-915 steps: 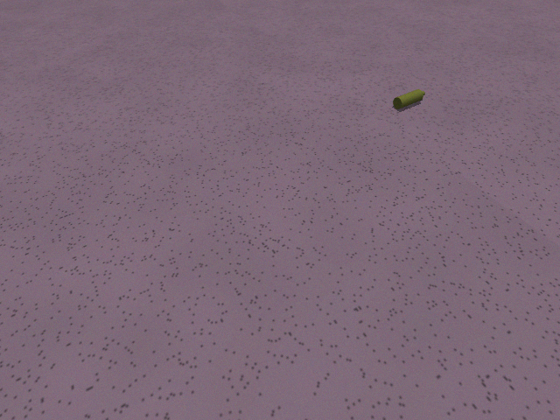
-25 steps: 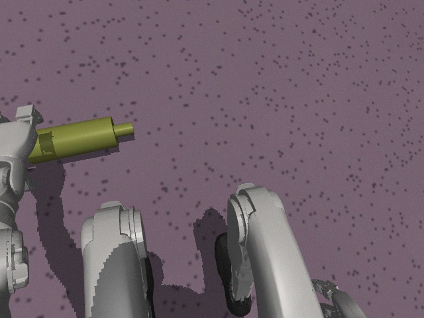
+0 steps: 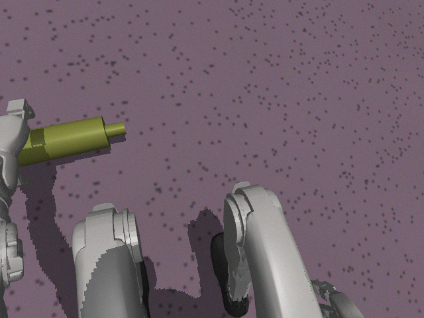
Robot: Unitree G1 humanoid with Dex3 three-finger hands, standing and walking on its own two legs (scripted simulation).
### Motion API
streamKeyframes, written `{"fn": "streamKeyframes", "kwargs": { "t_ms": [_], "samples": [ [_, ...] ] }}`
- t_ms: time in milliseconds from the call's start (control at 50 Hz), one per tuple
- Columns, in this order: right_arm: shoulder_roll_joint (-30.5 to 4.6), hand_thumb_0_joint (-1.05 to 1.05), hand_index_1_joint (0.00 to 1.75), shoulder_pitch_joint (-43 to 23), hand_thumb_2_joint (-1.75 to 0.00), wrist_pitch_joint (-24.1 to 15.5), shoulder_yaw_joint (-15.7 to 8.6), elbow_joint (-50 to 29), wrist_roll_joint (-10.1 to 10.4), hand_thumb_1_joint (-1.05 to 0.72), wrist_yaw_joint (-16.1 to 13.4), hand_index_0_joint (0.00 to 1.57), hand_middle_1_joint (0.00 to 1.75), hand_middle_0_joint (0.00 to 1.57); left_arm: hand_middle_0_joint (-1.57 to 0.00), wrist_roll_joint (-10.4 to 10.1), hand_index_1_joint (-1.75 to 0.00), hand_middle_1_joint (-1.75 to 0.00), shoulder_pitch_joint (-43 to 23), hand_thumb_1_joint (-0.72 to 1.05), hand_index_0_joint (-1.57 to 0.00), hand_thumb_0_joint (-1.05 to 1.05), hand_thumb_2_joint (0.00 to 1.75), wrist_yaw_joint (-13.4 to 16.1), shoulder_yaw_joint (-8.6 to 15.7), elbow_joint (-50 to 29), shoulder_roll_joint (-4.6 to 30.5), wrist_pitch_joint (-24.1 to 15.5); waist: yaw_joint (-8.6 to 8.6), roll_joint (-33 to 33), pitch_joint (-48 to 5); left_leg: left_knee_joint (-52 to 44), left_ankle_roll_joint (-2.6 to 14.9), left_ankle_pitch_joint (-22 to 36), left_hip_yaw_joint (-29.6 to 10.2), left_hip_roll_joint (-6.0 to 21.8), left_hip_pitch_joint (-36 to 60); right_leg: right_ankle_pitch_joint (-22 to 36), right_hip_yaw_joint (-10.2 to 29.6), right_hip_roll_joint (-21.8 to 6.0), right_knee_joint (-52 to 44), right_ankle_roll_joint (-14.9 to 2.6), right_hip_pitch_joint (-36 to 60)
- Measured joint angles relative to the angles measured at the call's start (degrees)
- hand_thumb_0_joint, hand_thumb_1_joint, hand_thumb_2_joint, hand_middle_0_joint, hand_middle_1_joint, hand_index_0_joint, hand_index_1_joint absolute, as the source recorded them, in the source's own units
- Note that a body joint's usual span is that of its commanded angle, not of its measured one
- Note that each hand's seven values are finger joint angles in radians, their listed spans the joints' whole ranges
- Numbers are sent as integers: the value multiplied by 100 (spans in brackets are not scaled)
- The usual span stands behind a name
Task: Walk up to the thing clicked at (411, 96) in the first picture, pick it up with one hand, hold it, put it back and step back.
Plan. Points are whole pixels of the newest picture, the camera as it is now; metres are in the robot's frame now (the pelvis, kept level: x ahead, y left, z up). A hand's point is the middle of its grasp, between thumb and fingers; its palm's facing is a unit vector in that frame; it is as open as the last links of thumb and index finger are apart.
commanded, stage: rise first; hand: left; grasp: from above
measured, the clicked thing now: (73, 138) +0.49 +0.26 -0.29
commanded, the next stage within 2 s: approach in 1.22 s
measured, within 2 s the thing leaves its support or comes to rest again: neither
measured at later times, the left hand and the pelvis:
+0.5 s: hand (19, 148) +0.44 +0.33 -0.19, palm faces -0.45 -0.10 -0.89, open 14.0 cm; pelvis +0.00 +0.00 -0.01, yaw -1 degrees
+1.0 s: hand (19, 147) +0.44 +0.32 -0.18, palm faces -0.44 -0.09 -0.89, open 13.9 cm; pelvis +0.00 +0.00 -0.01, yaw -1 degrees
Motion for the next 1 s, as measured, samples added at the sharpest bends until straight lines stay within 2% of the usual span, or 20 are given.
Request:
{"fn": "streamKeyframes", "kwargs": {
  "t_ms": [180,540,820,1000],
  "samples": [
    [-20,0,30,22,-90,2,97,-34,0,-91,23,21,30,20,-10,4,-106,-105,-117,-54,-8,0,102,1,17,136,55,44,-79,10,78,21,-12,8,-27,0,-1,18,-23,5,15,-9,-6],
    [-61,0,30,108,-90,-49,265,-59,-68,-91,58,20,30,20,-11,62,-106,-105,-295,-54,-9,0,102,-23,73,369,382,-2,-233,-56,217,180,-11,48,-109,1,-107,87,-91,29,110,4,-81],
    [-46,0,30,112,-90,-40,251,-89,-20,-91,95,21,30,20,-11,-13,-105,-104,-176,-52,-10,0,100,-82,-45,181,252,52,-201,-4,112,140,-8,18,-95,-10,-88,46,-80,18,78,7,-58],
    [-66,0,30,71,-90,-55,267,-128,-19,-91,94,20,30,20,-12,-5,-105,-104,-214,-51,-11,0,99,-118,-39,168,246,13,-189,-7,115,116,-7,63,-97,-16,-82,87,-82,16,52,9,-47]
  ]
}}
